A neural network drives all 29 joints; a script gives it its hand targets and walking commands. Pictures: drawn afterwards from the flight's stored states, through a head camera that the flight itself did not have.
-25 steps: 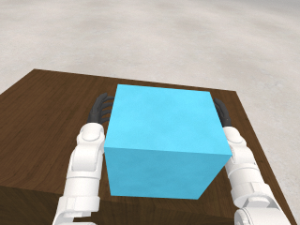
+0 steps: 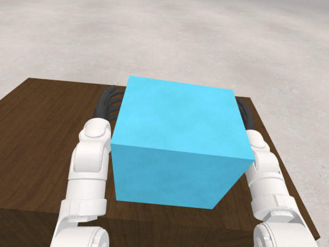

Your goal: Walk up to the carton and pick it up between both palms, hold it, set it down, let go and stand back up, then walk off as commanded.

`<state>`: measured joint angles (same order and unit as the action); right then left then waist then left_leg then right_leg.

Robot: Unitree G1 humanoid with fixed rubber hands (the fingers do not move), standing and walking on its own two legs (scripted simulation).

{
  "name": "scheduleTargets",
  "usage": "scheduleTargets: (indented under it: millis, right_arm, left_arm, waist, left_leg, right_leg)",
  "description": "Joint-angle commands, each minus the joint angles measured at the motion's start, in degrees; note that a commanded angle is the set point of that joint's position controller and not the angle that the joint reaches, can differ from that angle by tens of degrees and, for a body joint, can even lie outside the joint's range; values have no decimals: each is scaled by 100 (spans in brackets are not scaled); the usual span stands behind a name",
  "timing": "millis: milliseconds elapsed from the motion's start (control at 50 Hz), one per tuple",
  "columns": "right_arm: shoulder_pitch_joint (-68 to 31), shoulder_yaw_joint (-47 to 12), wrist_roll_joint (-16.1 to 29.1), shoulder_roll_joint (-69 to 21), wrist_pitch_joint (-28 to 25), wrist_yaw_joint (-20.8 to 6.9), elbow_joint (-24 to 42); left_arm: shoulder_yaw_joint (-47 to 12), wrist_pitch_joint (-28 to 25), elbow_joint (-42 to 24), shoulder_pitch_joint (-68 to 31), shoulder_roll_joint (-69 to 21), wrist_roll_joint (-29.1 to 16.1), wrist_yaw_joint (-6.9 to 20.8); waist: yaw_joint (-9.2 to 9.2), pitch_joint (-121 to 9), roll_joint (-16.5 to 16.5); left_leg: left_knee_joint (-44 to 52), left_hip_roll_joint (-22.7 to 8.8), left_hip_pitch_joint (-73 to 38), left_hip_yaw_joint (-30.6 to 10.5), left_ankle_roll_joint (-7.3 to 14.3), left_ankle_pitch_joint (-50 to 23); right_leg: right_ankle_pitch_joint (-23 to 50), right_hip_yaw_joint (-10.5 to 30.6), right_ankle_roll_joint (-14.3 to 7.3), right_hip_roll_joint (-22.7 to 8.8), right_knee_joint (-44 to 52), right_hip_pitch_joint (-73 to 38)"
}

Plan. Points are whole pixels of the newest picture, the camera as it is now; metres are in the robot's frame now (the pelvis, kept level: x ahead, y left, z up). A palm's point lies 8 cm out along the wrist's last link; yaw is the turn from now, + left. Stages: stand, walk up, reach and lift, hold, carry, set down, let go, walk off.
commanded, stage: reach and lift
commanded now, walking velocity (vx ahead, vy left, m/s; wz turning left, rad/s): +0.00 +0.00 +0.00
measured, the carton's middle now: (173, 146) +0.34 -0.02 +0.13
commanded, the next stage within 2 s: hold in 1.10 s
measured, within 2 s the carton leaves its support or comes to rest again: neither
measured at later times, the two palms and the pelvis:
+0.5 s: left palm (99, 110) +0.36 +0.15 +0.21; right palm (246, 122) +0.37 -0.19 +0.19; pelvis +0.00 +0.00 +0.00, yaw +0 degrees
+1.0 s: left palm (97, 105) +0.36 +0.15 +0.22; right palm (246, 115) +0.37 -0.19 +0.20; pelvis +0.00 -0.01 +0.00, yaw +0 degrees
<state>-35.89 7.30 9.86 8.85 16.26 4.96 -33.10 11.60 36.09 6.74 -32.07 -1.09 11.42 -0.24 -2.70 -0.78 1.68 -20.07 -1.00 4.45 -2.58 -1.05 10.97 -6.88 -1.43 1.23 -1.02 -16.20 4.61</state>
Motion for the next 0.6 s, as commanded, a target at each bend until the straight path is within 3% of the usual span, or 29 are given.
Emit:
scheduleTargets:
  millis: [0,40,60,100,160,180,220,240,260,340,360,440,500,540,580]
  right_arm:
    - [-4376,-1950,350,-2859,-236,-796,1672]
    - [-4426,-2041,380,-3051,-179,-753,1633]
    - [-4334,-2009,394,-2987,-176,-733,1596]
    - [-4442,-2299,570,-3156,-155,-659,1963]
    - [-4638,-2271,651,-3047,-132,-562,2145]
    - [-4522,-2108,581,-2904,-91,-587,1856]
    - [-4595,-2033,531,-2875,-54,-616,1729]
    - [-4456,-1787,362,-2870,20,-608,1424]
    - [-4568,-1830,382,-2934,-13,-637,1556]
    - [-4671,-2003,526,-3058,-91,-575,1762]
    - [-4761,-2161,633,-3124,-118,-562,1908]
    - [-4576,-1991,458,-2940,17,-547,1450]
    - [-4798,-1992,535,-2945,-29,-576,1675]
    - [-4955,-1933,537,-2988,-44,-559,1681]
    - [-4940,-2047,533,-3116,-35,-542,1698]
  left_arm:
    - [-2129,-14,-167,-3103,-2656,-396,676]
    - [-2016,20,-185,-3202,-2563,-371,731]
    - [-2043,0,-295,-3216,-2598,-401,764]
    - [-2107,-23,-490,-3208,-2576,-503,730]
    - [-2133,78,-358,-3154,-2625,-455,761]
    - [-2069,111,-232,-3164,-2646,-365,784]
    - [-1862,154,-119,-3216,-2590,-311,831]
    - [-1656,181,138,-3290,-2457,-205,913]
    - [-1692,173,28,-3375,-2453,-270,953]
    - [-2060,77,-334,-3567,-2687,-435,913]
    - [-2193,55,-502,-3646,-2764,-484,886]
    - [-1798,206,5,-3413,-2450,-194,944]
    - [-1808,260,-155,-3363,-2544,-232,985]
    - [-1908,223,-160,-3731,-2596,-353,981]
    - [-1897,172,-237,-3718,-2581,-376,940]
  waist:
    - [-19,-1812,-82]
    - [51,-1899,9]
    - [-21,-1884,-26]
    - [56,-2312,-1]
    - [-37,-2256,-119]
    - [-88,-1923,-238]
    - [-21,-1761,-93]
    - [-108,-1473,-25]
    - [-71,-1608,-4]
    - [-162,-2013,-256]
    - [-91,-2218,-355]
    - [-92,-1464,-256]
    - [-30,-1713,-230]
    - [-132,-1856,-212]
    - [-40,-1951,-136]
  left_leg:
    - [350,274,-71,275,-38,-960]
    - [375,334,-69,357,35,-965]
    - [354,316,-62,353,-11,-1116]
    - [194,346,-276,362,-20,-1582]
    - [160,333,-331,330,-68,-1744]
    - [233,304,-313,309,-88,-1481]
    - [359,284,-152,316,-19,-1158]
    - [472,280,-8,370,25,-762]
    - [512,290,24,398,46,-738]
    - [293,309,-280,355,-111,-1494]
    - [233,302,-360,354,-132,-1633]
    - [354,320,-145,386,-63,-1154]
    - [395,271,-115,392,-25,-1221]
    - [387,264,-181,392,-62,-1173]
    - [349,317,-239,398,-52,-1249]
  right_leg:
    - [597,-213,-38,360,63,-802]
    - [659,-160,-3,329,96,-915]
    - [775,-196,-10,345,60,-985]
    - [1271,-178,26,363,18,-1155]
    - [1279,-191,1,389,48,-1170]
    - [989,-206,-46,400,82,-984]
    - [686,-200,-51,402,124,-985]
    - [405,-163,-42,348,181,-969]
    - [391,-167,-38,360,150,-964]
    - [1032,-210,-51,412,70,-1137]
    - [1097,-197,-58,424,49,-1144]
    - [675,-185,-42,376,140,-1123]
    - [759,-180,-61,408,93,-1163]
    - [671,-200,-72,422,117,-1133]
    - [761,-188,-37,432,117,-1111]
